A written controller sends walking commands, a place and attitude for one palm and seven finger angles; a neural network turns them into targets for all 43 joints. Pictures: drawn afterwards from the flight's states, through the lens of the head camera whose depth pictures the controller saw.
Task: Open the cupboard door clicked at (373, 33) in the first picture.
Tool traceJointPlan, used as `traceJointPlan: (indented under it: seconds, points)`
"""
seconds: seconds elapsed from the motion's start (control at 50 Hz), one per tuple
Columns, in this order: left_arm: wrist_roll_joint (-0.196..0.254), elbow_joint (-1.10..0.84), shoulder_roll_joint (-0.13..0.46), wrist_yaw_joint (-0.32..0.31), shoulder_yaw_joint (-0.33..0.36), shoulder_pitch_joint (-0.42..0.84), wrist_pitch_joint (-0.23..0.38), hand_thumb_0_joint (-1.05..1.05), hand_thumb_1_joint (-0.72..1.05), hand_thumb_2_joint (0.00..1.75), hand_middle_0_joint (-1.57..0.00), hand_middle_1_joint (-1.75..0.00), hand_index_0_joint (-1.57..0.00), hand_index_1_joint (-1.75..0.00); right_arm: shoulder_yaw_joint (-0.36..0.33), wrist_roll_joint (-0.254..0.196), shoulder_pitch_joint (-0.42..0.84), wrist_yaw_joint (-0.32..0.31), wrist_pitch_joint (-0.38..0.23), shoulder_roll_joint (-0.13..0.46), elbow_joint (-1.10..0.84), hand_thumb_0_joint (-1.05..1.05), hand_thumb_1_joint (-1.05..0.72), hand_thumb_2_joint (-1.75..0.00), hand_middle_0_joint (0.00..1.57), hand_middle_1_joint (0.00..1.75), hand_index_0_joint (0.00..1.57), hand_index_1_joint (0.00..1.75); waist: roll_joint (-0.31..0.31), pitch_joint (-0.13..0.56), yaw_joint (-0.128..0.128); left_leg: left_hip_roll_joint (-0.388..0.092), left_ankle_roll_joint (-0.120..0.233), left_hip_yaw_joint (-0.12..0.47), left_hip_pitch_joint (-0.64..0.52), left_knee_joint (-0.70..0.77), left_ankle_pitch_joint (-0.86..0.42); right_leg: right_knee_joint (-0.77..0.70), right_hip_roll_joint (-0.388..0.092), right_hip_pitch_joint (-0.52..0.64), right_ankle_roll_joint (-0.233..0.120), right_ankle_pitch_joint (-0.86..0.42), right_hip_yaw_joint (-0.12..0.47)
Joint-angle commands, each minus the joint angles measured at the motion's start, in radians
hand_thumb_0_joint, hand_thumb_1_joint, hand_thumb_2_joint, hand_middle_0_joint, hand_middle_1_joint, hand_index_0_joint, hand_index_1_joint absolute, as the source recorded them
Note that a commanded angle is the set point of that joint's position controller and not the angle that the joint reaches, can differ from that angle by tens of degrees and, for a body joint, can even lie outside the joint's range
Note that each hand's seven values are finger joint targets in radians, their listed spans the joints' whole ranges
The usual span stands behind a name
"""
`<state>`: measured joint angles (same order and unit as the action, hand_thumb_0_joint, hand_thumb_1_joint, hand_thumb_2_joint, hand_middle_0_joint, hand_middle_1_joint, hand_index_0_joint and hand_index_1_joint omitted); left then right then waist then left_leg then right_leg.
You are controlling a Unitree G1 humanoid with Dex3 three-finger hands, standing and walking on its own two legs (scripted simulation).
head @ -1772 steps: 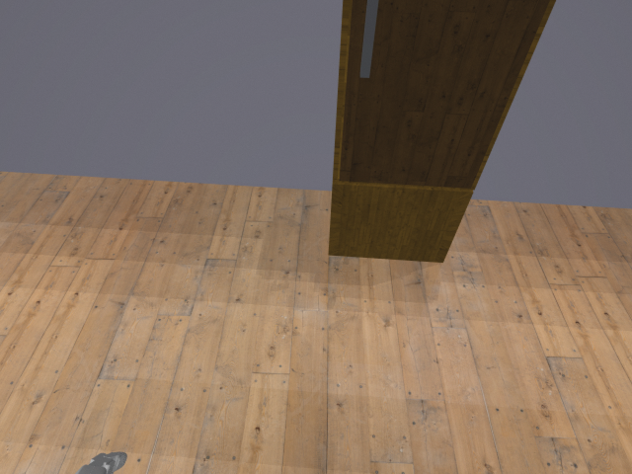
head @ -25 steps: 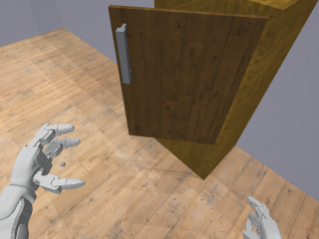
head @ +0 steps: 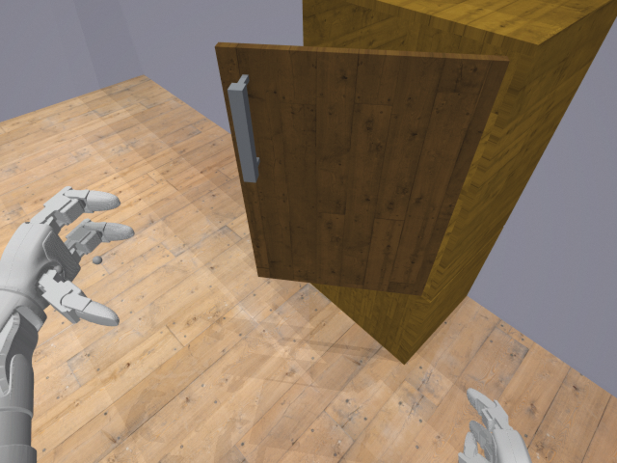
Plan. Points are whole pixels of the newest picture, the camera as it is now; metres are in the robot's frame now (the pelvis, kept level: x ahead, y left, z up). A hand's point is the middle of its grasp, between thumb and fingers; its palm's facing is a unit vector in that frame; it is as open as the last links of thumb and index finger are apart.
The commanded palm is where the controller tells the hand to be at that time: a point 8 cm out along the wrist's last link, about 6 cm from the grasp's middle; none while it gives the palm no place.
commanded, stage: raise the hand with hooked fingers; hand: left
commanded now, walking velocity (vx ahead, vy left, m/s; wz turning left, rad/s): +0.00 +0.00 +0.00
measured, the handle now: (247, 130) +0.59 +0.16 +0.13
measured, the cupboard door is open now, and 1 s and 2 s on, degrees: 38 38 38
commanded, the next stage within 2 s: move the hooked fingers beside the handle in 0.50 s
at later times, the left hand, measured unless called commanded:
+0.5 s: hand (114, 256) +0.30 +0.26 +0.15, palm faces +0.01 -1.00 -0.05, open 14.0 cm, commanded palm +0.26 +0.30 +0.15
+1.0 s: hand (143, 220) +0.35 +0.25 +0.15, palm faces -0.04 -1.00 -0.01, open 14.0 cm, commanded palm +0.33 +0.30 +0.14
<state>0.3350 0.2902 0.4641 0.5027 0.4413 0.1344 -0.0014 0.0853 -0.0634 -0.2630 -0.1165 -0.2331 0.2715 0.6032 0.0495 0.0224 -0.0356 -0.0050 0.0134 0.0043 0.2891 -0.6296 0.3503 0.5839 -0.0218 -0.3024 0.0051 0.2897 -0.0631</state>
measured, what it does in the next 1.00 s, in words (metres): stands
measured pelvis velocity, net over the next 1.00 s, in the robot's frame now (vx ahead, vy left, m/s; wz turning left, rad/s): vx -0.01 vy -0.01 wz -0.02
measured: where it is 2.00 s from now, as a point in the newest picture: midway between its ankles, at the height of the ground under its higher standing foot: outside the picture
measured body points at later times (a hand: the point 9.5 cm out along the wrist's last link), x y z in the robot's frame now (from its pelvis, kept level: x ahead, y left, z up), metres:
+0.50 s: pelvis +0.00 -0.01 +0.00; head +0.00 -0.03 +0.45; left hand +0.29 +0.31 +0.15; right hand +0.17 -0.26 -0.07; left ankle -0.01 +0.11 -0.73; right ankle +0.01 -0.13 -0.73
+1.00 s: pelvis -0.01 -0.01 +0.00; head +0.00 -0.02 +0.45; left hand +0.35 +0.30 +0.15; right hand +0.13 -0.26 -0.09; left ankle -0.01 +0.11 -0.73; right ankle +0.01 -0.13 -0.73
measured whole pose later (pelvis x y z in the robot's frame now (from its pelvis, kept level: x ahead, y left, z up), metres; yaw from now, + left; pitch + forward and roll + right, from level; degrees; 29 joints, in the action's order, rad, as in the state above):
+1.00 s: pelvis -0.01 -0.01 +0.00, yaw -1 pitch +2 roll +0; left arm 0.28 0.64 0.49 0.49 0.41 0.44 0.04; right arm 0.07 -0.07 -0.28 -0.12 -0.20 0.29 0.62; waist 0.03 0.02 0.01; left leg -0.01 0.00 -0.01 0.33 -0.61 0.32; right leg 0.59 -0.02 -0.36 -0.01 0.27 -0.05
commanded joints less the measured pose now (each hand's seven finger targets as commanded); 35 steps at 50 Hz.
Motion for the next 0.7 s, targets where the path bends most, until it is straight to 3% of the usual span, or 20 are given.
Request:
traceJointPlan:
  seconds: [0.0, 0.04, 0.1, 0.14, 0.24, 0.26, 0.32, 0.36, 0.4, 0.42, 0.44, 0.5, 0.58, 0.62, 0.68]
  points:
    - [0.025, -0.153, 0.283, 0.018, 0.099, 0.301, 0.051, 0.00, -0.50, 0.30, -0.30, -1.20, -0.30, -1.20, -0.062, -0.004, 0.082, -0.013, -0.057, 0.130, -0.163, 0.00, -0.90, -0.90, 0.20, 0.30, 0.20, 0.30, 0.022, 0.206, 0.005, 0.011, 0.008, 0.030, -0.077, 0.122, -0.272, -0.078, 0.035, 0.083, -0.033, -0.221, 0.005]
    - [0.036, -0.127, 0.264, 0.034, 0.092, 0.248, 0.044, 0.00, -0.50, 0.30, -0.30, -1.20, -0.30, -1.20, -0.065, -0.003, 0.078, -0.004, -0.056, 0.134, -0.165, 0.00, -0.90, -0.90, 0.20, 0.30, 0.20, 0.30, -0.004, 0.203, -0.008, 0.013, 0.007, 0.027, -0.068, 0.117, -0.312, -0.071, 0.034, 0.108, -0.034, -0.273, 0.005]
    - [0.038, -0.122, 0.263, 0.040, 0.095, 0.243, 0.040, 0.00, -0.50, 0.30, -0.30, -1.20, -0.30, -1.20, -0.071, -0.006, 0.080, 0.003, -0.050, 0.137, -0.169, 0.00, -0.90, -0.90, 0.20, 0.30, 0.20, 0.30, -0.015, 0.191, -0.004, 0.014, 0.010, 0.013, -0.054, 0.115, -0.291, -0.074, 0.031, 0.084, -0.027, -0.267, 0.009]
    - [0.041, -0.149, 0.293, 0.029, 0.119, 0.262, 0.046, 0.00, -0.50, 0.30, -0.30, -1.20, -0.30, -1.20, -0.070, -0.002, 0.087, 0.006, -0.051, 0.138, -0.171, 0.00, -0.90, -0.90, 0.20, 0.30, 0.20, 0.30, -0.005, 0.180, -0.013, 0.015, 0.010, 0.014, -0.049, 0.117, -0.280, -0.076, 0.031, 0.094, -0.032, -0.252, 0.016]
    - [0.031, -0.241, 0.315, -0.005, 0.140, 0.297, 0.079, 0.00, -0.50, 0.30, -0.30, -1.20, -0.30, -1.20, -0.073, 0.002, 0.086, 0.001, -0.055, 0.131, -0.176, 0.00, -0.90, -0.90, 0.20, 0.30, 0.20, 0.30, 0.037, 0.234, -0.013, 0.015, 0.012, 0.005, -0.083, 0.115, -0.305, -0.075, 0.030, 0.122, -0.031, -0.277, 0.023]
    - [0.029, -0.241, 0.307, -0.005, 0.135, 0.303, 0.081, 0.00, -0.50, 0.30, -0.30, -1.20, -0.30, -1.20, -0.073, 0.002, 0.088, -0.001, -0.056, 0.127, -0.175, 0.00, -0.90, -0.90, 0.20, 0.30, 0.20, 0.30, 0.056, 0.240, -0.007, 0.015, 0.014, 0.000, -0.090, 0.117, -0.305, -0.076, 0.028, 0.120, -0.029, -0.286, 0.025]
    - [0.026, -0.197, 0.274, -0.006, 0.112, 0.288, 0.078, 0.00, -0.50, 0.30, -0.30, -1.20, -0.30, -1.20, -0.074, -0.003, 0.082, -0.009, -0.055, 0.127, -0.165, 0.00, -0.90, -0.90, 0.20, 0.30, 0.20, 0.30, 0.023, 0.193, 0.004, 0.014, 0.014, 0.001, -0.076, 0.125, -0.278, -0.086, 0.029, 0.095, -0.024, -0.265, 0.019]
    - [0.029, -0.186, 0.289, 0.001, 0.120, 0.299, 0.073, 0.00, -0.50, 0.30, -0.30, -1.20, -0.30, -1.20, -0.072, -0.001, 0.085, -0.010, -0.053, 0.130, -0.163, 0.00, -0.90, -0.90, 0.20, 0.30, 0.20, 0.30, 0.012, 0.193, 0.001, 0.016, 0.016, 0.001, -0.070, 0.128, -0.267, -0.089, 0.028, 0.106, -0.024, -0.261, 0.026]
    - [0.022, -0.188, 0.276, 0.003, 0.105, 0.300, 0.069, 0.00, -0.50, 0.30, -0.30, -1.20, -0.30, -1.20, -0.071, -0.004, 0.091, -0.012, -0.054, 0.127, -0.165, 0.00, -0.90, -0.90, 0.20, 0.30, 0.20, 0.30, 0.060, 0.199, 0.000, 0.017, 0.014, -0.002, -0.080, 0.128, -0.262, -0.090, 0.025, 0.100, -0.026, -0.251, 0.026]
    - [0.023, -0.173, 0.269, 0.003, 0.100, 0.295, 0.066, 0.00, -0.50, 0.30, -0.30, -1.20, -0.30, -1.20, -0.070, -0.005, 0.092, -0.014, -0.054, 0.126, -0.165, 0.00, -0.90, -0.90, 0.20, 0.30, 0.20, 0.30, 0.051, 0.187, 0.003, 0.017, 0.014, -0.002, -0.079, 0.128, -0.254, -0.094, 0.025, 0.092, -0.026, -0.245, 0.025]
    - [0.030, -0.171, 0.278, 0.006, 0.107, 0.291, 0.065, 0.00, -0.50, 0.30, -0.30, -1.20, -0.30, -1.20, -0.070, -0.002, 0.087, -0.012, -0.052, 0.129, -0.164, 0.00, -0.90, -0.90, 0.20, 0.30, 0.20, 0.30, 0.002, 0.189, -0.001, 0.016, 0.015, 0.000, -0.074, 0.126, -0.263, -0.093, 0.028, 0.109, -0.025, -0.256, 0.026]
    - [0.034, -0.141, 0.266, 0.014, 0.103, 0.280, 0.060, 0.00, -0.50, 0.30, -0.30, -1.20, -0.30, -1.20, -0.071, -0.006, 0.089, -0.013, -0.050, 0.129, -0.164, 0.00, -0.90, -0.90, 0.20, 0.30, 0.20, 0.30, -0.017, 0.184, 0.004, 0.016, 0.017, -0.002, -0.060, 0.124, -0.240, -0.096, 0.026, 0.093, -0.020, -0.238, 0.030]
    - [0.034, -0.152, 0.273, 0.019, 0.098, 0.309, 0.064, 0.00, -0.50, 0.30, -0.30, -1.20, -0.30, -1.20, -0.069, -0.006, 0.095, -0.012, -0.049, 0.127, -0.166, 0.00, -0.90, -0.90, 0.20, 0.30, 0.20, 0.30, 0.005, 0.185, 0.004, 0.017, 0.016, -0.003, -0.058, 0.122, -0.230, -0.095, 0.024, 0.092, -0.021, -0.223, 0.034]
    - [0.021, -0.143, 0.261, 0.009, 0.070, 0.396, 0.073, 0.00, -0.50, 0.30, -0.30, -1.20, -0.30, -1.20, -0.067, -0.007, 0.093, -0.019, -0.050, 0.127, -0.157, 0.00, -0.90, -0.90, 0.20, 0.30, 0.20, 0.30, 0.035, 0.182, 0.023, 0.017, 0.014, -0.001, -0.068, 0.123, -0.210, -0.099, 0.026, 0.063, -0.022, -0.196, 0.032]
    - [0.011, -0.063, 0.282, 0.001, 0.066, 0.474, 0.078, 0.00, -0.50, 0.30, -0.30, -1.20, -0.30, -1.20, -0.067, -0.007, 0.078, -0.028, -0.045, 0.134, -0.139, 0.00, -0.90, -0.90, 0.20, 0.30, 0.20, 0.30, 0.000, 0.164, 0.035, 0.015, 0.015, 0.005, -0.052, 0.124, -0.176, -0.108, 0.026, 0.043, -0.022, -0.151, 0.038]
